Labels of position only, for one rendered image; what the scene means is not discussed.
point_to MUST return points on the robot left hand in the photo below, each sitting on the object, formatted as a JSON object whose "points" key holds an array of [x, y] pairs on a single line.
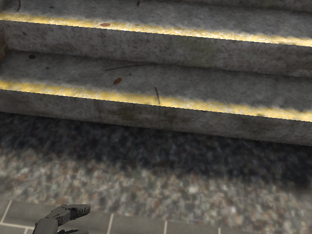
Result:
{"points": [[59, 216]]}

